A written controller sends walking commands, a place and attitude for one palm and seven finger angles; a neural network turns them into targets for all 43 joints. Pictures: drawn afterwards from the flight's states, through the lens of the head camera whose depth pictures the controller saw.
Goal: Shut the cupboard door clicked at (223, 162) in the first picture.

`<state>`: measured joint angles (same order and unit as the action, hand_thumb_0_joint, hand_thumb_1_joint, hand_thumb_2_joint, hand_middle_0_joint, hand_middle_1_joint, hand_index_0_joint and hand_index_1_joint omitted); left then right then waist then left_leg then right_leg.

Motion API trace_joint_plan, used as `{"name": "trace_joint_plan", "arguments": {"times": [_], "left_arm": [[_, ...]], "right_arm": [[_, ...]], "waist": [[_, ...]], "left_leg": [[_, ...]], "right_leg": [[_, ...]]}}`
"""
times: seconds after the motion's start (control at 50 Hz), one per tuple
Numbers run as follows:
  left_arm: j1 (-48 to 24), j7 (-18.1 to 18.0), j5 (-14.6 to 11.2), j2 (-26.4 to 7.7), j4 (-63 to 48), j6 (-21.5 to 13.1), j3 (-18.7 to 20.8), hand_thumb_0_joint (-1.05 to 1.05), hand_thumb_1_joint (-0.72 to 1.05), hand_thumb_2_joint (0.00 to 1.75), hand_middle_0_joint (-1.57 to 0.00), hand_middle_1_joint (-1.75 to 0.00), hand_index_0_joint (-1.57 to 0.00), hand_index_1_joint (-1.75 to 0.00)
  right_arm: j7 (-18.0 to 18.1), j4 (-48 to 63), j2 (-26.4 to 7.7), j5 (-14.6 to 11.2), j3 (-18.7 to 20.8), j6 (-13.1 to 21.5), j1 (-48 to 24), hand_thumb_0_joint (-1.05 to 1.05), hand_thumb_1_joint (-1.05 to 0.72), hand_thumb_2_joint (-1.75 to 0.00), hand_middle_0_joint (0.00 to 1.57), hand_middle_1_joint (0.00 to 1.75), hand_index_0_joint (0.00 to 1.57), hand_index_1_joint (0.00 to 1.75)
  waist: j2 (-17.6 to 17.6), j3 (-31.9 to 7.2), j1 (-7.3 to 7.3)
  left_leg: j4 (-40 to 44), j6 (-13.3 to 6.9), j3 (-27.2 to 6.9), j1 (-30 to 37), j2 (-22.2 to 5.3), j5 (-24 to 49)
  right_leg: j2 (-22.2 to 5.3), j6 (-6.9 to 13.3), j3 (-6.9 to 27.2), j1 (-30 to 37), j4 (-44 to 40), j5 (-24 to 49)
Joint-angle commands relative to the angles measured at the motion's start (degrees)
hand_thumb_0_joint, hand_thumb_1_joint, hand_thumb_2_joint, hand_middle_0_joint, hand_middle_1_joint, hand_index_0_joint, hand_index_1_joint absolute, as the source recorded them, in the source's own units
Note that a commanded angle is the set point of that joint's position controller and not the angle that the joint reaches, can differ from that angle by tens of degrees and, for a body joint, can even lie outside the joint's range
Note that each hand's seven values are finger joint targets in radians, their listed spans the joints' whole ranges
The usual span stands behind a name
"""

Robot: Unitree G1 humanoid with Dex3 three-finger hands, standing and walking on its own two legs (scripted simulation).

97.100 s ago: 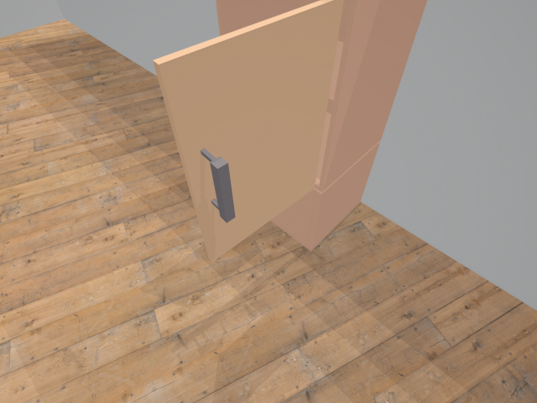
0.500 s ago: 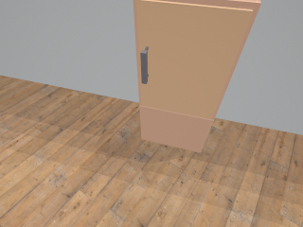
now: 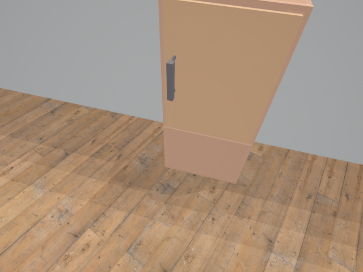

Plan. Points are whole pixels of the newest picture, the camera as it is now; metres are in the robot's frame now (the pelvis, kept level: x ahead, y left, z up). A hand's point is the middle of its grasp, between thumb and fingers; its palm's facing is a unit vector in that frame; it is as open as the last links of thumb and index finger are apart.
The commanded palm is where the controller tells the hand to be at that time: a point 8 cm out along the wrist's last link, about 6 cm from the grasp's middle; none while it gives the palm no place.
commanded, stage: look to check the result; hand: left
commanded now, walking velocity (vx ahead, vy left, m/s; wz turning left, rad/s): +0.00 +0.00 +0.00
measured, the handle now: (172, 78) +0.81 +0.08 -0.03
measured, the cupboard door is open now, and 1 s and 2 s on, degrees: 0 0 0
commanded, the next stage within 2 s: stand and wait in 0.42 s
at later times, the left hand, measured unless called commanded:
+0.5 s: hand out of the picture -0.01 +0.17 -0.18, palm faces +0.03 -0.98 -0.18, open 7.4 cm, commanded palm none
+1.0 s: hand out of the picture +0.01 +0.16 -0.17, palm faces +0.04 -0.98 -0.19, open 7.4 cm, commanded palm none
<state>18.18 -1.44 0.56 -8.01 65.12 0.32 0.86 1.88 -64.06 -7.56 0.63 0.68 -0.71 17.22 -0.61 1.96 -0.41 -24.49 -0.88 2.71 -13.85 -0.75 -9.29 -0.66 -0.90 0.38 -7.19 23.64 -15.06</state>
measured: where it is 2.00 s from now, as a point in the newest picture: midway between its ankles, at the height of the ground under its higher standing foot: outside the picture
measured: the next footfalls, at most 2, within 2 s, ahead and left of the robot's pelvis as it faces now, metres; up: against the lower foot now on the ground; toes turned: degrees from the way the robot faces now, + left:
none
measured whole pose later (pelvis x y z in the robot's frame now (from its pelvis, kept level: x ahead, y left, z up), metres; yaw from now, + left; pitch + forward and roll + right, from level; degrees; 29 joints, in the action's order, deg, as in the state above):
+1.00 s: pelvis +0.03 -0.01 +0.00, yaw +0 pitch -1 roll +0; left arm 16.6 -1.5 0.5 -8.9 65.7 0.0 0.8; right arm 2.0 -64.7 -8.8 0.5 0.3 -0.3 14.5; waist -0.3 2.7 -0.1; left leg -22.3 -0.1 2.7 -10.6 -0.8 -10.5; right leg -0.6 -0.3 0.4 -3.8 21.0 -16.0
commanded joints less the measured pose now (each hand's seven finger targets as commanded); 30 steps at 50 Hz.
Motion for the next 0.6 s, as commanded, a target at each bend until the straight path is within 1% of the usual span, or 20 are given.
{"name": "trace_joint_plan", "arguments": {"times": [0.0,0.08,0.1,0.16,0.18,0.2,0.26,0.28,0.32,0.34,0.36,0.38,0.46,0.48,0.5,0.54,0.58], "left_arm": [[4.9,-0.6,0.2,-5.5,-0.8,-0.7,0.7,0.00,0.90,0.90,-0.20,-0.30,-0.20,-0.30],[5.1,-0.6,0.3,-6.0,-0.7,-0.9,0.7,0.00,0.90,0.90,-0.20,-0.30,-0.20,-0.30],[4.6,-0.6,0.3,-6.0,-0.6,-0.8,0.6,0.00,0.90,0.90,-0.20,-0.30,-0.20,-0.30],[4.7,-0.6,0.2,-6.0,-0.5,-0.7,0.5,0.00,0.90,0.90,-0.20,-0.30,-0.20,-0.30],[4.9,-0.6,0.3,-6.3,-0.6,-0.8,0.6,0.00,0.90,0.90,-0.20,-0.30,-0.20,-0.30],[4.6,-0.6,0.3,-6.1,-0.5,-0.7,0.6,0.00,0.90,0.90,-0.20,-0.30,-0.20,-0.30],[4.5,-0.6,0.3,-6.1,-0.4,-0.7,0.5,0.00,0.90,0.90,-0.20,-0.30,-0.20,-0.30],[4.6,-0.6,0.3,-6.7,-0.5,-0.7,0.6,0.00,0.90,0.90,-0.20,-0.30,-0.20,-0.30],[4.2,-0.6,0.3,-6.4,-0.4,-0.7,0.5,0.00,0.90,0.90,-0.20,-0.30,-0.20,-0.30],[4.2,-0.6,0.3,-6.4,-0.4,-0.7,0.6,0.00,0.90,0.90,-0.20,-0.30,-0.20,-0.30],[4.3,-0.6,0.3,-6.4,-0.3,-0.7,0.5,0.00,0.90,0.90,-0.20,-0.30,-0.20,-0.30],[4.1,-0.6,0.3,-6.9,-0.6,-0.8,0.6,0.00,0.90,0.90,-0.20,-0.30,-0.20,-0.30],[3.8,-0.6,0.3,-6.6,-0.4,-0.8,0.5,0.00,0.90,0.90,-0.20,-0.30,-0.20,-0.30],[3.9,-0.6,0.3,-7.1,-0.6,-0.9,0.6,0.00,0.90,0.90,-0.20,-0.30,-0.20,-0.30],[3.3,-0.6,0.3,-6.8,-0.5,-0.8,0.6,0.00,0.90,0.90,-0.20,-0.30,-0.20,-0.30],[3.3,-0.6,0.2,-6.6,-0.5,-0.8,0.6,0.00,0.90,0.90,-0.20,-0.30,-0.20,-0.30],[3.6,-0.6,0.2,-7.2,-0.6,-0.9,0.7,0.00,0.90,0.90,-0.20,-0.30,-0.20,-0.30]], "right_arm": [[0.4,2.0,-6.4,0.1,0.7,0.7,2.7,0.00,-0.90,-0.90,0.20,0.30,0.20,0.30],[0.4,2.1,-7.1,-0.1,0.9,0.8,2.4,0.00,-0.90,-0.90,0.20,0.30,0.20,0.30],[0.4,1.8,-6.8,-0.1,0.8,0.8,2.3,0.00,-0.90,-0.90,0.20,0.30,0.20,0.30],[0.4,1.7,-6.9,0.0,0.7,0.7,1.9,0.00,-0.90,-0.90,0.20,0.30,0.20,0.30],[0.4,1.8,-7.3,-0.1,0.8,0.7,1.8,0.00,-0.90,-0.90,0.20,0.30,0.20,0.30],[0.4,1.8,-7.1,0.0,0.7,0.7,1.7,0.00,-0.90,-0.90,0.20,0.30,0.20,0.30],[0.3,1.7,-7.2,0.0,0.7,0.7,1.4,0.00,-0.90,-0.90,0.20,0.30,0.20,0.30],[0.3,1.8,-7.8,-0.1,0.8,0.7,1.2,0.00,-0.90,-0.90,0.20,0.30,0.20,0.30],[0.3,1.7,-7.5,0.0,0.7,0.8,1.1,0.00,-0.90,-0.90,0.20,0.30,0.20,0.30],[0.3,1.7,-7.4,0.0,0.7,0.8,1.1,0.00,-0.90,-0.90,0.20,0.30,0.20,0.30],[0.3,1.8,-7.6,0.0,0.7,0.8,0.8,0.00,-0.90,-0.90,0.20,0.30,0.20,0.30],[0.3,1.9,-8.0,-0.1,0.8,0.9,1.0,0.00,-0.90,-0.90,0.20,0.30,0.20,0.30],[0.4,1.7,-7.7,0.1,0.6,1.0,0.7,0.00,-0.90,-0.90,0.20,0.30,0.20,0.30],[0.4,1.8,-8.1,-0.1,0.6,1.0,0.6,0.00,-0.90,-0.90,0.20,0.30,0.20,0.30],[0.3,1.7,-7.7,0.0,0.7,0.9,0.5,0.00,-0.90,-0.90,0.20,0.30,0.20,0.30],[0.4,1.6,-7.7,0.0,0.5,0.9,0.7,0.00,-0.90,-0.90,0.20,0.30,0.20,0.30],[0.4,1.8,-8.2,-0.1,0.6,1.0,0.5,0.00,-0.90,-0.90,0.20,0.30,0.20,0.30]], "waist": [[1.4,2.3,-0.01],[0.4,2.0,0.01],[0.7,2.3,-0.17],[0.9,2.8,-0.06],[0.5,2.9,0.08],[0.5,2.9,-0.10],[1.2,3.4,-0.04],[0.9,3.3,0.08],[1.4,2.9,0.01],[0.8,3.2,0.05],[1.2,3.1,0.07],[0.5,2.6,0.07],[1.6,2.5,0.07],[0.7,2.4,0.19],[0.8,3.1,0.01],[1.2,2.9,0.04],[0.6,2.1,0.29]], "left_leg": [[5.1,-0.9,-5.6,3.7,-4.8,0.2],[4.6,-0.9,-5.3,5.0,-4.9,1.9],[4.9,-0.9,-5.4,4.7,-4.9,1.7],[5.3,-0.8,-5.4,4.7,-4.9,1.1],[5.2,-0.9,-5.4,4.9,-4.9,1.4],[5.4,-0.9,-5.4,4.7,-5.0,1.3],[5.9,-0.8,-5.5,4.8,-4.9,0.2],[5.9,-0.9,-5.4,5.1,-4.9,0.4],[6.1,-0.9,-5.6,5.0,-4.9,0.7],[6.1,-0.9,-5.5,4.8,-4.9,0.6],[6.0,-0.9,-5.4,5.1,-4.9,0.8],[5.8,-0.9,-5.5,5.3,-4.9,1.8],[5.6,-0.8,-5.3,5.7,-4.8,3.0],[5.4,-0.9,-5.3,5.8,-5.0,3.5],[5.7,-0.8,-5.3,5.3,-4.9,3.1],[5.8,-0.7,-5.2,5.3,-4.9,3.1],[5.3,-0.9,-5.2,6.1,-4.9,4.6]], "right_leg": [[-3.8,2.8,3.4,-6.4,-5.7,2.8],[-3.8,2.7,3.4,-6.4,-6.0,3.7],[-4.0,2.7,3.3,-6.2,-6.0,3.6],[-3.9,2.6,3.4,-6.2,-6.0,3.4],[-3.8,2.7,3.4,-6.3,-6.2,3.4],[-4.0,2.6,3.4,-6.2,-6.2,3.3],[-3.9,2.5,3.5,-6.4,-6.2,3.0],[-3.8,2.5,3.3,-6.4,-6.3,3.0],[-3.9,2.5,3.4,-5.8,-6.1,3.5],[-4.0,2.5,3.3,-5.8,-6.2,3.5],[-4.1,2.5,3.4,-5.9,-6.3,3.6],[-3.9,2.5,3.4,-5.5,-6.3,3.9],[-4.1,2.5,3.5,-5.1,-6.3,5.0],[-4.1,2.5,3.3,-5.0,-6.5,5.1],[-4.2,2.4,3.2,-5.1,-6.5,4.8],[-4.1,2.4,3.3,-4.7,-6.4,5.0],[-4.1,2.5,3.3,-4.4,-6.5,5.8]]}}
